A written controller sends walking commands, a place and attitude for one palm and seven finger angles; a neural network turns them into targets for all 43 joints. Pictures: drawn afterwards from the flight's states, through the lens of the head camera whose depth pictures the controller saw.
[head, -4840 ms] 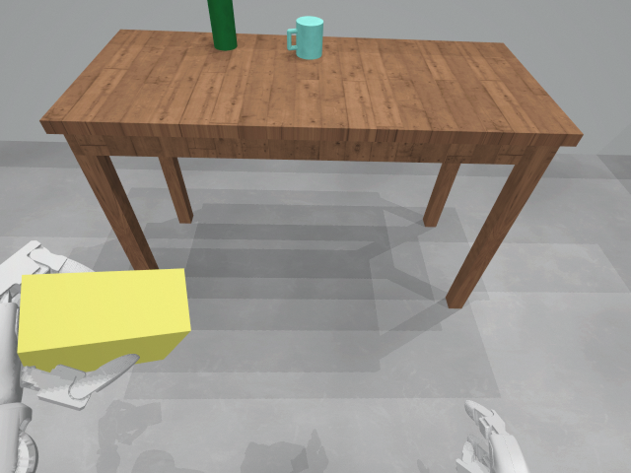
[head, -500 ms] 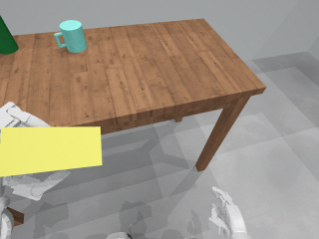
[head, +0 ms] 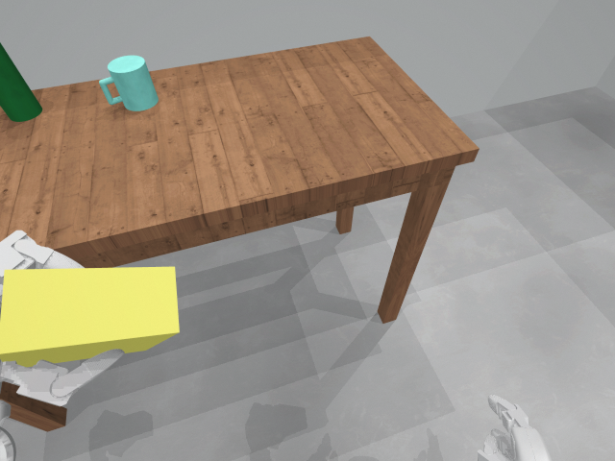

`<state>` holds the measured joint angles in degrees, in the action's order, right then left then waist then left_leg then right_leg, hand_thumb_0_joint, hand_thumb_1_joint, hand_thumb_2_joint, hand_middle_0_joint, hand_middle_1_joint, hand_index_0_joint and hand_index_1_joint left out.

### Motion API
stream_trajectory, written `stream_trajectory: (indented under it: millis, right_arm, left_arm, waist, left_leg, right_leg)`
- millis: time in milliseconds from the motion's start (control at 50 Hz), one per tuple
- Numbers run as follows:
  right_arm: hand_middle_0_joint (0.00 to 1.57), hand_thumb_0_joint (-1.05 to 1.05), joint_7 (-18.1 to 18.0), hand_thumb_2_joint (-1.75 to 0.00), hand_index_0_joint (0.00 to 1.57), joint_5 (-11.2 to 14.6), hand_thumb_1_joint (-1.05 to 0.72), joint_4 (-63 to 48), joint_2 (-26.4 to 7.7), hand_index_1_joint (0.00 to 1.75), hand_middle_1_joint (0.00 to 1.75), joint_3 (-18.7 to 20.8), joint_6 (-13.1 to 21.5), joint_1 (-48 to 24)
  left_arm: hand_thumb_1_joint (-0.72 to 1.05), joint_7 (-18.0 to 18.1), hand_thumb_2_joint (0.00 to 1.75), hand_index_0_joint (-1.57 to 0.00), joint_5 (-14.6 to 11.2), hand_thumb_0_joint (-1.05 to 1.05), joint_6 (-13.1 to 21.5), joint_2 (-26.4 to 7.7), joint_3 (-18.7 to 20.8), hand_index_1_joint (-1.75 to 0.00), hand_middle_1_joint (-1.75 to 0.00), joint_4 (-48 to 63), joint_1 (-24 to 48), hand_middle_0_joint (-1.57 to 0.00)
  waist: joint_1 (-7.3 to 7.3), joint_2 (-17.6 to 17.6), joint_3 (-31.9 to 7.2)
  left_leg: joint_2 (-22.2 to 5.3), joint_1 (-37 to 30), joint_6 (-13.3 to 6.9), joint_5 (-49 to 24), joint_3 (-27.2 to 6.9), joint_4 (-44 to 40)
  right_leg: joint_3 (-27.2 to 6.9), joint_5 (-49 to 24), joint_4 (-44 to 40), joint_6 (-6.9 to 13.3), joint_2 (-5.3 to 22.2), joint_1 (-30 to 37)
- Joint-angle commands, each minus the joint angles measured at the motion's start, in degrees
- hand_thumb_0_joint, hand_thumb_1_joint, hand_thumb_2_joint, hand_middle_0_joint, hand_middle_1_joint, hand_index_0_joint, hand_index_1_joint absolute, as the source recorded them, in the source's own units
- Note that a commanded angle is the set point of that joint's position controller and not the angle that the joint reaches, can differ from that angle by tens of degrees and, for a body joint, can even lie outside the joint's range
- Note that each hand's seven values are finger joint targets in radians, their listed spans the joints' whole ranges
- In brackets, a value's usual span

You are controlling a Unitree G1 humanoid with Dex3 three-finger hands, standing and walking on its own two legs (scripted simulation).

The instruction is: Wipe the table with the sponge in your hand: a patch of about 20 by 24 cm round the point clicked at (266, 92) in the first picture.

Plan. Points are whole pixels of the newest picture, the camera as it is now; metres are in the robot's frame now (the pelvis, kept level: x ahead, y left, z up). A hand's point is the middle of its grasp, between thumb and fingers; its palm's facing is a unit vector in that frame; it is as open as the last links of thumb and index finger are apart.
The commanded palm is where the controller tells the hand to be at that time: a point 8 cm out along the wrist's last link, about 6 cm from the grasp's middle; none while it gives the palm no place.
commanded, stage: come to a stop and stand still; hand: left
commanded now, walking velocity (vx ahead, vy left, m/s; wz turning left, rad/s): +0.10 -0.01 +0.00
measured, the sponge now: (114, 316) +0.23 +0.19 +0.15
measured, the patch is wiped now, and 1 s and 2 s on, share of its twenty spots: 0.00 0.00 0.00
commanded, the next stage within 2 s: look again from close up in 0.60 s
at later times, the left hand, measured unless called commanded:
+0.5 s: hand (67, 355) +0.19 +0.22 +0.16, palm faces +0.39 -0.83 -0.41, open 10.2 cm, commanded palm +0.12 +0.27 +0.17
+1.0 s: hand (47, 375) +0.17 +0.23 +0.15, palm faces +0.27 -0.88 -0.39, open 10.2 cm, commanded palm +0.12 +0.29 +0.17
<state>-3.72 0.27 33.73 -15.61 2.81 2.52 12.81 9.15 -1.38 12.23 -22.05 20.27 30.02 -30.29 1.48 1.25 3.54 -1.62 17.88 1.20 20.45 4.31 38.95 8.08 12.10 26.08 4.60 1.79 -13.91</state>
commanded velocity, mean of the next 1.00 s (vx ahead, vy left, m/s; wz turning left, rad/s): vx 0.04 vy -0.02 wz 0.00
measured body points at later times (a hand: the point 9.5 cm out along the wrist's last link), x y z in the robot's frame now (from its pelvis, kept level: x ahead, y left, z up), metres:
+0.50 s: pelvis -0.03 -0.02 -0.01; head -0.01 -0.03 +0.44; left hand +0.16 +0.26 +0.18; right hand +0.13 -0.22 -0.12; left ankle -0.03 +0.13 -0.72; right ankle -0.04 -0.09 -0.74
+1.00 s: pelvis -0.05 +0.02 -0.01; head -0.04 +0.02 +0.44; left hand +0.15 +0.28 +0.17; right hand +0.12 -0.20 -0.07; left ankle -0.02 +0.10 -0.74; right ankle -0.04 -0.10 -0.74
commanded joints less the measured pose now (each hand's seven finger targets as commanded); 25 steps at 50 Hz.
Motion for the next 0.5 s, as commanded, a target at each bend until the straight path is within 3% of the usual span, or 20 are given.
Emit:
stream_trajectory:
  millis: [0,20,40,60,80,100,120,140,180,240,280,320,340,360,380,400,420,440,460,480]
  right_arm:
    - [0.2,0.0,0.09,-0.9,0.2,-0.23,-0.9,-9.24,-2.01,0.3,0.3,0.11,2.79,-3.48]
    - [0.2,0.0,-0.15,-0.9,0.2,-0.16,-0.9,-9.25,-2.2,0.3,0.3,0.3,2.71,-3.0]
    - [0.2,0.0,-0.59,-0.9,0.2,0.03,-0.9,-9.33,-2.91,0.3,0.3,0.63,2.74,-2.93]
    - [0.2,0.0,-0.86,-0.9,0.2,-0.06,-0.9,-9.6,-3.57,0.3,0.3,0.62,2.78,-3.51]
    - [0.2,0.0,-0.87,-0.9,0.2,0.15,-0.9,-9.45,-4.44,0.3,0.3,0.38,2.86,-3.69]
    - [0.2,0.0,-0.68,-0.9,0.2,0.42,-0.9,-9.2,-3.91,0.3,0.3,0.06,3.15,-3.91]
    - [0.2,0.0,-0.91,-0.9,0.2,-0.03,-0.9,-7.74,-3.02,0.3,0.3,-0.51,3.42,-4.83]
    - [0.2,0.0,-1.14,-0.9,0.2,-0.32,-0.9,-7.66,-2.53,0.3,0.3,-0.73,3.76,-5.43]
    - [0.2,0.0,-0.63,-0.9,0.2,-0.03,-0.9,-7.14,-2.68,0.3,0.3,-0.8,4.5,-5.37]
    - [0.2,0.0,-0.24,-0.9,0.2,-0.22,-0.9,-6.81,-3.22,0.3,0.3,-0.96,5.49,-5.4]
    - [0.2,0.0,-0.07,-0.9,0.2,-0.39,-0.9,-6.55,-2.74,0.3,0.3,-1.3,5.74,-5.3]
    - [0.2,0.0,0.17,-0.9,0.2,-0.35,-0.9,-6.55,-2.46,0.3,0.3,-1.4,5.62,-5.53]
    - [0.2,0.0,0.27,-0.9,0.2,-0.27,-0.9,-6.72,-2.13,0.3,0.3,-1.32,5.56,-5.08]
    - [0.2,0.0,0.44,-0.9,0.2,-0.18,-0.9,-6.84,-1.2,0.3,0.3,-1.39,5.24,-4.72]
    - [0.2,0.0,0.42,-0.9,0.2,-0.17,-0.9,-6.92,-0.3,0.3,0.3,-1.67,4.87,-4.18]
    - [0.2,0.0,0.58,-0.9,0.2,-0.19,-0.9,-6.84,-0.18,0.3,0.3,-1.79,4.84,-5.04]
    - [0.2,0.0,0.75,-0.9,0.2,0.13,-0.9,-7.23,-0.68,0.3,0.3,-0.92,4.49,-6.11]
    - [0.2,0.0,0.87,-0.9,0.2,0.24,-0.9,-7.3,-0.57,0.3,0.3,-1.23,3.93,-7.06]
    - [0.2,0.0,0.86,-0.9,0.2,0.22,-0.9,-7.7,0.59,0.3,0.3,-2.09,3.46,-7.27]
    - [0.2,0.0,0.73,-0.9,0.2,0.07,-0.9,-7.89,1.19,0.3,0.3,-2.72,2.98,-7.58]
  left_arm:
    - [0.1,2.1,1.3,-1.2,-0.84,0.0,2.75,-8.77,8.28,-1.6,-1.6,11.1,0.49,-1.2]
    - [0.1,2.12,1.3,-1.2,-0.92,0.0,2.6,-8.49,7.77,-1.6,-1.6,10.81,1.15,-1.2]
    - [0.1,2.0,1.3,-1.2,-1.11,0.0,2.58,-7.64,6.43,-1.6,-1.6,11.66,2.71,-1.2]
    - [0.1,1.94,1.3,-1.2,-0.92,0.0,2.83,-7.35,5.6,-1.6,-1.6,12.66,4.86,-1.2]
    - [0.1,2.02,1.3,-1.2,-0.62,0.0,3.14,-7.41,5.52,-1.6,-1.6,12.45,6.44,-1.2]
    - [0.1,1.86,1.3,-1.2,-0.31,0.0,3.15,-7.49,5.06,-1.6,-1.6,11.11,7.45,-1.2]
    - [0.1,1.53,1.3,-1.2,0.1,0.0,2.72,-8.02,5.22,-1.6,-1.6,7.57,7.78,-1.2]
    - [0.1,1.25,1.3,-1.2,0.73,0.0,2.6,-8.75,4.95,-1.6,-1.6,9.62,12.12,-1.2]
    - [0.1,0.94,1.3,-1.2,1.28,0.0,2.32,-6.21,2.15,-1.6,-1.6,8.46,13.36,-1.2]
    - [0.1,0.78,1.3,-1.2,1.13,0.0,1.67,-6.5,1.68,-1.6,-1.6,11.61,15.52,-1.2]
    - [0.1,0.94,1.3,-1.2,0.72,0.0,1.46,-6.24,1.8,-1.6,-1.6,11.1,14.36,-1.2]
    - [0.1,1.13,1.3,-1.2,0.81,0.0,1.08,-6.76,2.79,-1.6,-1.6,10.14,13.7,-1.2]
    - [0.1,1.28,1.3,-1.2,0.95,0.0,1.19,-7.87,4.08,-1.6,-1.6,10.79,13.01,-1.2]
    - [0.1,1.38,1.3,-1.2,0.69,0.0,1.35,-8.21,4.41,-1.6,-1.6,10.71,12.81,-1.2]
    - [0.1,1.53,1.3,-1.2,0.32,0.0,1.2,-9.89,5.61,-1.6,-1.6,10.15,12.4,-1.2]
    - [0.1,1.41,1.3,-1.2,-0.31,0.0,0.82,-9.95,6.13,-1.6,-1.6,10.29,12.52,-1.2]
    - [0.1,1.02,1.3,-1.2,-0.83,0.0,0.48,-9.63,6.54,-1.6,-1.6,9.36,10.17,-1.2]
    - [0.1,1.07,1.3,-1.2,-0.86,0.0,0.51,-9.8,7.34,-1.6,-1.6,8.91,8.22,-1.2]
    - [0.1,1.06,1.3,-1.2,-1.12,0.0,0.75,-8.84,7.12,-1.6,-1.6,9.38,5.14,-1.2]
    - [0.1,1.14,1.3,-1.2,-1.01,0.0,1.05,-9.34,8.2,-1.6,-1.6,9.3,2.64,-1.2]
  waist:
    - [-2.11,4.05,-12.36]
    - [-1.77,3.74,-11.96]
    - [-1.37,0.55,-10.54]
    - [-1.62,-4.47,-9.0]
    - [-1.96,-10.53,-7.45]
    - [-2.02,-11.78,-6.14]
    - [-1.57,-13.77,-4.37]
    - [-1.56,-15.58,-1.66]
    - [-1.27,-15.44,0.17]
    - [-1.18,-14.52,-0.48]
    - [-1.46,-13.29,-2.18]
    - [-1.92,-11.79,-3.91]
    - [-1.63,-9.49,-5.64]
    - [-1.11,-4.0,-6.94]
    - [-0.45,4.37,-8.13]
    - [-1.06,8.07,-8.73]
    - [-2.14,10.32,-7.71]
    - [-2.11,7.37,-8.1]
    - [-2.16,4.81,-7.91]
    - [-2.31,4.51,-8.28]
  left_leg:
    - [0.31,-2.13,-0.99,-3.17,0.9,-10.52]
    - [0.03,-6.14,-1.49,-4.55,1.06,-14.0]
    - [-2.5,-9.28,-2.35,-4.57,-0.56,-17.27]
    - [-7.36,-10.26,-4.64,-3.12,-6.34,-20.45]
    - [-13.73,-10.89,-7.75,-6.2,-14.94,-21.81]
    - [-17.92,-9.34,-10.0,-9.2,-18.93,-23.81]
    - [-19.17,-2.8,-11.07,-0.8,-19.6,-27.09]
    - [-18.91,0.8,-11.37,6.04,-19.37,-28.52]
    - [-16.71,1.5,-10.47,10.17,-15.62,-28.11]
    - [-14.7,0.9,-8.77,7.89,-11.72,-27.54]
    - [-14.5,-0.01,-8.25,4.68,-11.68,-25.1]
    - [-12.17,1.91,-6.16,4.01,-7.88,-19.78]
    - [-9.77,0.8,-4.54,0.96,-4.85,-15.61]
    - [-7.68,1.75,-3.01,-2.08,-2.89,-8.72]
    - [-3.83,3.55,-1.07,-1.54,0.47,-2.16]
    - [-0.47,4.98,0.1,3.6,0.77,2.42]
    - [-0.39,6.42,0.19,5.42,-1.56,8.91]
    - [-0.98,8.31,0.32,6.51,-2.96,12.47]
    - [-1.39,9.33,0.42,6.5,-3.29,11.31]
    - [-1.28,8.82,0.58,5.97,-2.42,8.67]
  right_leg:
    - [-14.15,-8.74,-5.88,1.16,14.43,9.42]
    - [-13.69,-2.01,-5.41,-0.16,12.79,6.2]
    - [-12.51,3.68,-3.14,-1.49,10.56,2.56]
    - [-10.94,8.91,0.48,-3.04,6.64,-1.7]
    - [-7.14,11.4,6.11,-4.68,2.13,-6.53]
    - [-4.8,14.87,12.59,-5.39,0.1,-8.54]
    - [-5.2,17.2,19.68,-5.39,0.02,-7.73]
    - [-5.68,15.78,23.41,-5.34,0.63,-8.18]
    - [-5.02,13.04,22.74,-5.51,0.45,-8.13]
    - [-2.73,12.32,17.16,-6.13,-0.71,-4.67]
    - [-1.68,12.95,9.32,-6.22,-1.29,-0.35]
    - [-0.88,7.96,0.32,-6.1,-1.3,6.44]
    - [-2.34,5.85,-3.84,-5.39,-0.11,7.74]
    - [-8.59,2.15,-6.15,-3.16,4.64,8.49]
    - [-17.38,-5.58,-7.21,-0.29,11.31,8.37]
    - [-21.67,-9.17,-8.25,2.26,15.24,7.62]
    - [-24.35,-13.66,-8.82,4.17,16.96,7.45]
    - [-23.96,-18.32,-7.94,4.96,17.54,8.33]
    - [-20.82,-26.62,-6.22,5.19,17.14,10.64]
    - [-17.16,-33.09,-4.42,4.38,15.59,11.82]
